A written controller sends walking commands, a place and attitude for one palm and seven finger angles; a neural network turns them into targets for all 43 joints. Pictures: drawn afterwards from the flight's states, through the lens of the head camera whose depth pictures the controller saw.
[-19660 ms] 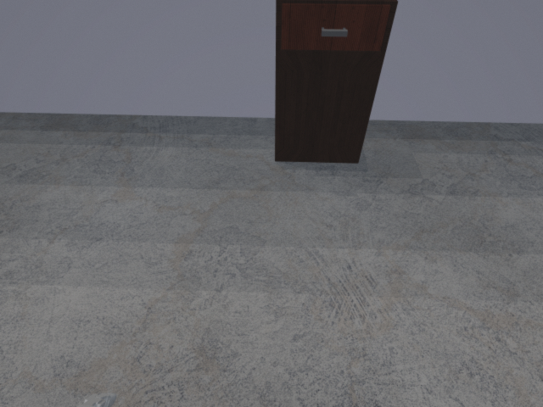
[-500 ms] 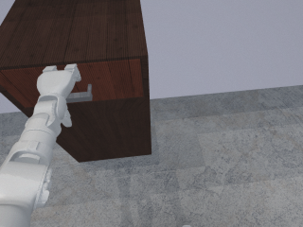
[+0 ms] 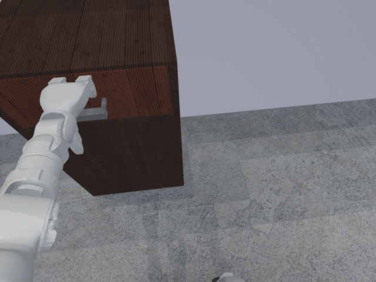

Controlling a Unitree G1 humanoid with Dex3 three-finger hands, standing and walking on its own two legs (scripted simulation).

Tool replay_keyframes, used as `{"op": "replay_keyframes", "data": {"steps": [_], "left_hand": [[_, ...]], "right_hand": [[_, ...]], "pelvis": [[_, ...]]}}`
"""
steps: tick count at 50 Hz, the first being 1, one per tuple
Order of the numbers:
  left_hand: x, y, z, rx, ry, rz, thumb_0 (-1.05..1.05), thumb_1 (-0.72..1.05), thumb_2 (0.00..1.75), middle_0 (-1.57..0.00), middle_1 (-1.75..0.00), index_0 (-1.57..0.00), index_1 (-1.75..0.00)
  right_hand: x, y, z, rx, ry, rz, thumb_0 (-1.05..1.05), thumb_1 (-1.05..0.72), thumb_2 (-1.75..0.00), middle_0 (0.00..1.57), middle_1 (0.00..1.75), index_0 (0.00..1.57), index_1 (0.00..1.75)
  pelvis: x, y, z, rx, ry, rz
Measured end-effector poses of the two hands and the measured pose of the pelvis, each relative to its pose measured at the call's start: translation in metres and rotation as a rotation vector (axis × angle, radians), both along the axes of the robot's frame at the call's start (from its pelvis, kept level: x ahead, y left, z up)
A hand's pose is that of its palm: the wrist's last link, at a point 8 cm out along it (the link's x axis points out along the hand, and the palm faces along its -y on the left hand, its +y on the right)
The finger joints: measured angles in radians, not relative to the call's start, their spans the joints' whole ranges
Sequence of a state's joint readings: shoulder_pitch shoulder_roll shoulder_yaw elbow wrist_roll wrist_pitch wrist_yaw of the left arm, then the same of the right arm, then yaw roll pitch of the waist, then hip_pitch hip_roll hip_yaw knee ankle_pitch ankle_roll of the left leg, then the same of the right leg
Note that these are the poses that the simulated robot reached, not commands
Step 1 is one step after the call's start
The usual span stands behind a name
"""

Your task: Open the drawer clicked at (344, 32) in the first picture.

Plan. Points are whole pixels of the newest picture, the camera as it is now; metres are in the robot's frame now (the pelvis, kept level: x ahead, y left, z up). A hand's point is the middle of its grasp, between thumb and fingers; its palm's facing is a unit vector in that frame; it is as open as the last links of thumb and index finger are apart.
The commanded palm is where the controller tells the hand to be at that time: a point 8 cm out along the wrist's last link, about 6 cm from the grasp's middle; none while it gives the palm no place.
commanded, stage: re-aim the fingers above the handle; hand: left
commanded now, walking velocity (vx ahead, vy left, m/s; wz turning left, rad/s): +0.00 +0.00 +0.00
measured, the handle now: (86, 108) +0.54 +0.25 -0.01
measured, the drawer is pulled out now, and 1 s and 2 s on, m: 0.00 0.00 0.00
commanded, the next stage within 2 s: lower the fingers behind the handle in 1.60 s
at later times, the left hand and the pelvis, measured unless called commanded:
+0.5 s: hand (79, 115) +0.47 +0.23 +0.05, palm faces -0.04 -0.03 -1.00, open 13.8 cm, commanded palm +0.46 +0.25 +0.10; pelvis +0.00 +0.01 +0.00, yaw +0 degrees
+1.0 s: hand (85, 105) +0.49 +0.22 +0.06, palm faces +0.05 -0.04 -1.00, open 13.8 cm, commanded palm +0.46 +0.25 +0.10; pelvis -0.01 +0.01 -0.01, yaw +0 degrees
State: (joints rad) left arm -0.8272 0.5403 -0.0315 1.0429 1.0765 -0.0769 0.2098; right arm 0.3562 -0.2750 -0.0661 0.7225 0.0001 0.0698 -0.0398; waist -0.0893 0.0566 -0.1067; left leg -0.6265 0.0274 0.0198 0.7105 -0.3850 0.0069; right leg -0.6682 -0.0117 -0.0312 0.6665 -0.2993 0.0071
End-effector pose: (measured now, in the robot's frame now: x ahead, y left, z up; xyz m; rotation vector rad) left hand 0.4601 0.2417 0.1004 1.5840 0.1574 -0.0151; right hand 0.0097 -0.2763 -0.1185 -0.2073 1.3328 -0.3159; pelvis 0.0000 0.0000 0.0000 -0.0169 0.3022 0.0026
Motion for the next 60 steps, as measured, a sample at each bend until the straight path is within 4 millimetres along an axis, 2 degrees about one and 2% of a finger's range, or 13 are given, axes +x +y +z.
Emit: {"op": "replay_keyframes", "data": {"steps": [3, 6, 11, 17, 22, 27, 32, 35, 38, 43, 48, 56, 60], "left_hand": [[0.002, -0.014, 0.001, -0.04, -0.03, -0.071, 0.0, -0.49, 0.3, -0.31, -1.2, -0.32, -1.2], [0.005, -0.018, 0.004, -0.057, -0.087, -0.089, 0.0, -0.49, 0.3, -0.32, -1.2, -0.32, -1.2], [0.004, 0.002, 0.004, -0.001, -0.131, 0.004, 0.0, -0.48, 0.3, -0.31, -1.2, -0.32, -1.2], [-0.008, 0.027, -0.001, 0.037, -0.038, 0.092, 0.0, -0.48, 0.3, -0.31, -1.2, -0.32, -1.2], [-0.013, 0.006, 0.002, -0.019, -0.02, -0.033, 0.0, -0.48, 0.3, -0.31, -1.2, -0.32, -1.2], [-0.006, -0.012, 0.01, -0.065, -0.109, -0.109, 0.0, -0.49, 0.3, -0.32, -1.2, -0.32, -1.2], [-0.001, 0.006, 0.009, -0.006, -0.144, 0.0, 0.0, -0.49, 0.3, -0.31, -1.2, -0.32, -1.2], [-0.004, 0.022, 0.004, 0.034, -0.096, 0.075, 0.0, -0.48, 0.3, -0.31, -1.2, -0.32, -1.2], [-0.01, 0.028, -0.002, 0.039, -0.029, 0.091, 0.0, -0.48, 0.3, -0.31, -1.2, -0.32, -1.2], [-0.011, 0.006, -0.003, -0.017, -0.001, -0.034, 0.0, -0.48, 0.3, -0.32, -1.2, -0.32, -1.2], [0.002, -0.019, 0.009, -0.056, -0.115, -0.127, 0.0, -0.49, 0.3, -0.32, -1.2, -0.32, -1.2], [0.01, -0.024, 0.013, 0.004, -0.162, -0.023, 0.0, -0.48, 0.3, -0.37, -1.26, -0.32, -1.23], [0.006, -0.007, 0.009, 0.032, -0.072, 0.084, 0.0, -0.48, 0.3, -0.35, -1.24, -0.32, -1.23]], "right_hand": [[-0.007, 0.001, 0.001, -0.011, 0.009, -0.008, 0.01, -0.91, -0.89, 0.2, 0.3, 0.2, 0.3], [-0.012, 0.003, 0.0, -0.01, 0.01, -0.017, 0.01, -0.91, -0.89, 0.2, 0.3, 0.2, 0.3], [-0.015, 0.009, -0.006, 0.02, 0.01, -0.018, 0.01, -0.91, -0.89, 0.2, 0.3, 0.2, 0.3], [-0.012, 0.019, -0.007, 0.043, 0.005, -0.013, 0.01, -0.91, -0.89, 0.2, 0.3, 0.2, 0.3], [-0.002, 0.021, -0.001, 0.018, -0.014, 0.011, 0.01, -0.91, -0.89, 0.21, 0.3, 0.2, 0.3], [0.008, 0.019, 0.002, -0.003, -0.054, 0.024, 0.01, -0.91, -0.89, 0.2, 0.3, 0.2, 0.3], [0.01, 0.019, -0.002, 0.015, -0.067, 0.027, 0.01, -0.91, -0.89, 0.2, 0.3, 0.2, 0.3], [0.007, 0.02, -0.005, 0.033, -0.055, 0.02, 0.0, -0.91, -0.89, 0.2, 0.3, 0.2, 0.3], [0.002, 0.022, -0.006, 0.04, -0.035, 0.014, 0.01, -0.91, -0.89, 0.2, 0.3, 0.2, 0.3], [-0.002, 0.021, -0.001, 0.014, -0.007, 0.021, 0.01, -0.91, -0.89, 0.2, 0.3, 0.2, 0.3], [-0.003, 0.014, 0.0, -0.007, -0.013, 0.017, 0.01, -0.91, -0.89, 0.2, 0.3, 0.2, 0.3], [-0.006, 0.014, -0.011, 0.047, -0.011, 0.001, 0.01, -0.91, -0.89, 0.2, 0.3, 0.2, 0.3], [-0.005, 0.015, -0.011, 0.061, -0.029, -0.025, 0.01, -0.91, -0.89, 0.2, 0.3, 0.2, 0.3]], "pelvis": [[0.0, 0.002, -0.001, 0.0, 0.001, -0.005], [-0.001, 0.004, -0.003, 0.001, 0.008, -0.013], [-0.005, 0.007, -0.005, 0.003, 0.018, -0.026], [-0.006, 0.011, -0.002, -0.001, 0.011, -0.018], [-0.004, 0.013, 0.0, -0.007, -0.012, 0.002], [-0.006, 0.015, -0.002, -0.007, -0.013, 0.001], [-0.009, 0.016, -0.005, -0.003, 0.004, -0.014], [-0.009, 0.015, -0.005, -0.002, 0.01, -0.02], [-0.008, 0.015, -0.003, -0.003, 0.005, -0.014], [-0.005, 0.013, -0.001, -0.007, -0.009, 0.005], [-0.005, 0.011, -0.004, -0.008, 0.003, 0.005], [-0.008, 0.008, -0.006, 0.004, 0.017, -0.025], [-0.008, 0.004, -0.002, 0.011, 0.007, -0.038]]}}
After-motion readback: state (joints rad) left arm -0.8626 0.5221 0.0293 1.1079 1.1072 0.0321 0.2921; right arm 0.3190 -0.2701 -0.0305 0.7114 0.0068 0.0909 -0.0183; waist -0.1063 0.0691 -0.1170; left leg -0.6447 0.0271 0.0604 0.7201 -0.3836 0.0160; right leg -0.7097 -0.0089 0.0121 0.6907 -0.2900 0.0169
